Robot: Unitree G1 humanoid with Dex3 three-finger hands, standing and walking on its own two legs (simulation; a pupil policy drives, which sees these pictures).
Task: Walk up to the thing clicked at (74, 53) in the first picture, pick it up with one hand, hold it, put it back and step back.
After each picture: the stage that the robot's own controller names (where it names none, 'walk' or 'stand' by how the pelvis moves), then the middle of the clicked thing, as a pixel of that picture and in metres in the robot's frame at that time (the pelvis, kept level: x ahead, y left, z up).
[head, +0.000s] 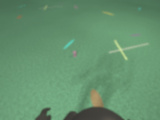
stand; (74, 53) +1.27 +0.34 -0.72
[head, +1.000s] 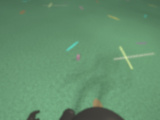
walk; (78, 57) +1.16 +0.16 -0.70
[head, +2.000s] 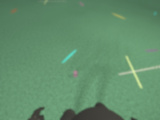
walk; (75, 74) +0.70 +0.16 -0.72
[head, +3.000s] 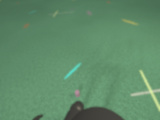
walk; (77, 93) +0.42 +0.21 -0.70
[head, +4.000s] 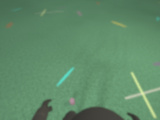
stand; (72, 101) +0.31 +0.18 -0.72
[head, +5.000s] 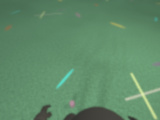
stand; (72, 104) +0.30 +0.18 -0.72
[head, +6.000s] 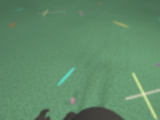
stand; (72, 101) +0.32 +0.18 -0.73
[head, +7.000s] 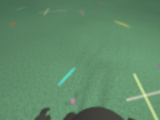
stand; (73, 101) +0.31 +0.18 -0.73
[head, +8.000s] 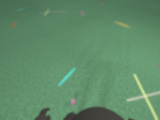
go down; (73, 102) +0.31 +0.17 -0.73
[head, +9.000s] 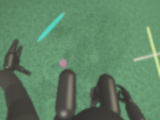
go down; (63, 63) +0.39 +0.22 -0.34
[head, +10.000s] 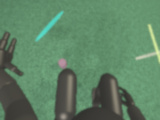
approach; (62, 63) +0.39 +0.23 -0.30
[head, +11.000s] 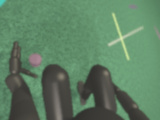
close in; (35, 60) +0.36 +0.27 -0.22
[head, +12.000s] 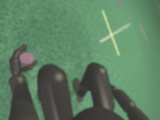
close; (27, 60) +0.37 +0.27 -0.21
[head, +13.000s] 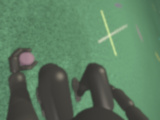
lift; (26, 60) +0.36 +0.27 -0.22
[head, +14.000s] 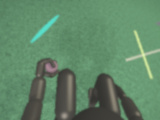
lift; (51, 68) +0.30 +0.27 -0.09
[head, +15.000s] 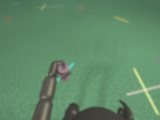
hold; (64, 72) +0.32 +0.18 +0.04
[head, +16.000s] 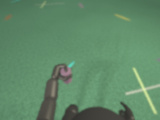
hold; (66, 75) +0.32 +0.17 +0.00
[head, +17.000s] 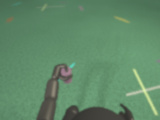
hold; (67, 75) +0.31 +0.17 +0.01
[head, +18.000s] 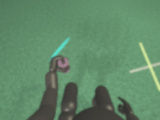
crouch; (64, 65) +0.38 +0.18 -0.06
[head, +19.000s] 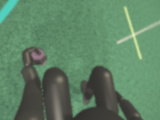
lower; (39, 57) +0.39 +0.26 -0.20
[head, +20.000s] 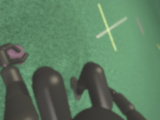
lower; (17, 55) +0.40 +0.29 -0.22
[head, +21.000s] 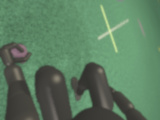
lower; (20, 54) +0.40 +0.29 -0.22
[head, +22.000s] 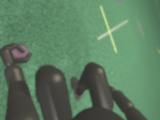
lower; (21, 54) +0.39 +0.29 -0.22
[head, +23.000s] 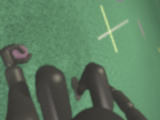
lower; (21, 55) +0.39 +0.29 -0.22
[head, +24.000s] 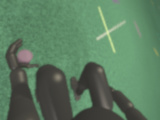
withdraw; (24, 58) +0.38 +0.27 -0.22
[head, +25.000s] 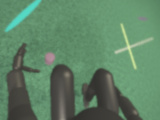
stand; (49, 59) +0.39 +0.25 -0.25
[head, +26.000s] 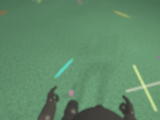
stand; (71, 93) +0.35 +0.17 -0.63
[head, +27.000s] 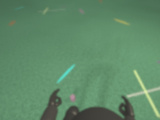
stand; (72, 98) +0.35 +0.18 -0.67
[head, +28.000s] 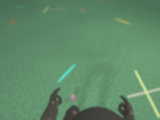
stand; (73, 97) +0.35 +0.18 -0.67
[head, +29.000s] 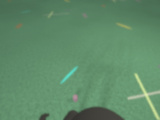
stand; (75, 98) +0.38 +0.17 -0.72
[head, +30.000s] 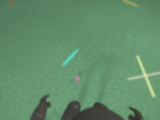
walk; (77, 79) +0.48 +0.15 -0.70
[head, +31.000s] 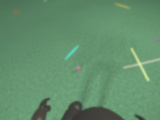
walk; (78, 69) +0.72 +0.19 -0.70
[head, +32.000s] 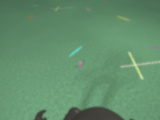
stand; (80, 64) +0.98 +0.19 -0.70
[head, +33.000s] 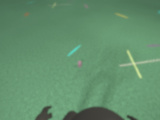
stand; (79, 64) +0.96 +0.17 -0.72
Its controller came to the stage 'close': yes
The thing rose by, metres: 0.71
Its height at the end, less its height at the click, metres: +0.00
